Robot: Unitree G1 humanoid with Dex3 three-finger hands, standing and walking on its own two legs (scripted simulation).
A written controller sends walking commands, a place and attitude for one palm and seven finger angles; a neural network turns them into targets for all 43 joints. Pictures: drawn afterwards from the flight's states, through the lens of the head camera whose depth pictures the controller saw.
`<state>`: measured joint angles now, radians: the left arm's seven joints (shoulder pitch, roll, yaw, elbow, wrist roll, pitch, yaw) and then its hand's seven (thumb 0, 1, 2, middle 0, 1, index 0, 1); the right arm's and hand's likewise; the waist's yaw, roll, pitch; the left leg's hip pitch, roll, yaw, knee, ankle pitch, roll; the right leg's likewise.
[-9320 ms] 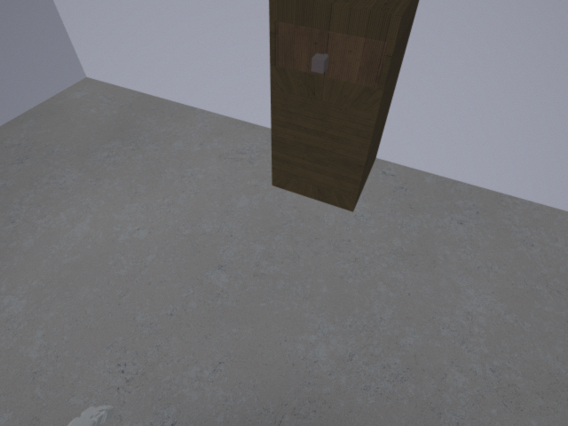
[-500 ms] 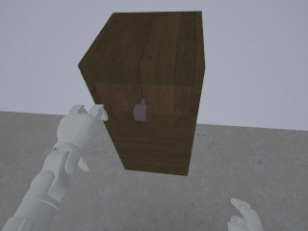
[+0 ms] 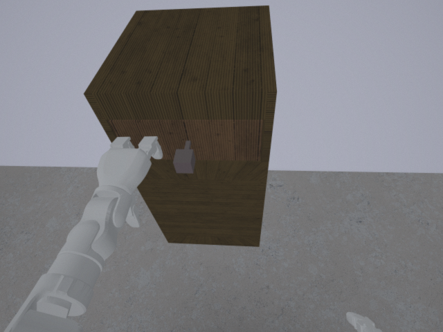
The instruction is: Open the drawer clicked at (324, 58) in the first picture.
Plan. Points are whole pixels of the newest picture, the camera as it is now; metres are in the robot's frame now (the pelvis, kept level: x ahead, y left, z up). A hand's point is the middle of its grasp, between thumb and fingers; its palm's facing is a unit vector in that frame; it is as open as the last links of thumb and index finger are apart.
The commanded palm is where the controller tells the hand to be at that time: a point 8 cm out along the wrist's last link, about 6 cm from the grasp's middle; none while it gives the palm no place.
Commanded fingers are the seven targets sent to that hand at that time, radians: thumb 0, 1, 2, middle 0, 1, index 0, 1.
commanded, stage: move the hooked fingers above the handle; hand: left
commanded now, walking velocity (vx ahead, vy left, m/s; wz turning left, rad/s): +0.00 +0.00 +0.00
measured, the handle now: (186, 154) +0.53 +0.14 -0.05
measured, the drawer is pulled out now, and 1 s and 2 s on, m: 0.00 0.00 0.00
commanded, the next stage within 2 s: lower the fingers behind the handle in 1.52 s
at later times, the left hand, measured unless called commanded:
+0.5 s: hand (156, 165) +0.43 +0.18 +0.03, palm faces -0.02 -0.02 -1.00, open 13.8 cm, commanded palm +0.41 +0.18 +0.09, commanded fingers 0.00 -0.50 0.30 -0.30 -1.20 -0.30 -1.20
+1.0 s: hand (177, 151) +0.48 +0.15 +0.02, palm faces -0.04 -0.04 -1.00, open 13.8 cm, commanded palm +0.46 +0.16 +0.08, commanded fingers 0.00 -0.50 0.30 -0.30 -1.20 -0.30 -1.20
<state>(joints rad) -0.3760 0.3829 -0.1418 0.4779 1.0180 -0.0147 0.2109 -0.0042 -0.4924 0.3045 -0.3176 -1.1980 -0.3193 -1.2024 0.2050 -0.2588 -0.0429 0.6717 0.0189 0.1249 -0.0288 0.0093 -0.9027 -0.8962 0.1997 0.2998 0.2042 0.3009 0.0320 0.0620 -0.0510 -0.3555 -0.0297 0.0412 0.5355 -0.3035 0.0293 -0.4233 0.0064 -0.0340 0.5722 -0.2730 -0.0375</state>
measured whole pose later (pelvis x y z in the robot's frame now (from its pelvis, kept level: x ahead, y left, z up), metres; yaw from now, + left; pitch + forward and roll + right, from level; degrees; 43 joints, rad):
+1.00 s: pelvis +0.00 +0.01 -0.01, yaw -1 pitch +16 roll +0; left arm -0.83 0.32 -0.12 1.06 1.07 0.03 0.35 0.00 -0.49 0.30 -0.32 -1.20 -0.32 -1.20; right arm 0.36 -0.25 -0.07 0.72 -0.01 0.10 0.00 0.01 -0.90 -0.90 0.20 0.30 0.21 0.30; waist -0.10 0.06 -0.12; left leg -0.59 -0.02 0.06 0.66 -0.35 0.04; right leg -0.65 0.02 -0.01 0.65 -0.29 -0.02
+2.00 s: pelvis +0.01 +0.01 -0.02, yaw -1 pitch +17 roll +0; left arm -0.78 0.29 -0.14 1.06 1.09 0.04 0.42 0.00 -0.49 0.30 -0.32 -1.20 -0.32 -1.20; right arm 0.31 -0.24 -0.06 0.72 -0.02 0.12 0.00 0.01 -0.90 -0.90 0.20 0.30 0.21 0.30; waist -0.09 0.06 -0.13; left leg -0.61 -0.02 0.05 0.69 -0.37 0.04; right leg -0.67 0.02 -0.03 0.69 -0.32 -0.03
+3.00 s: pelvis +0.00 +0.02 -0.05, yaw -1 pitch +23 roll -1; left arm -0.84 0.29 -0.11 1.14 1.10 0.07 0.50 0.00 -0.49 0.30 -0.32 -1.20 -0.30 -1.20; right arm 0.32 -0.23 -0.06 0.72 -0.04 0.10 0.02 0.00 -0.90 -0.90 0.20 0.30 0.21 0.30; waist -0.13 0.07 -0.17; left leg -0.86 -0.01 0.05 0.92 -0.46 0.05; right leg -0.90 0.02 -0.04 0.88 -0.38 -0.02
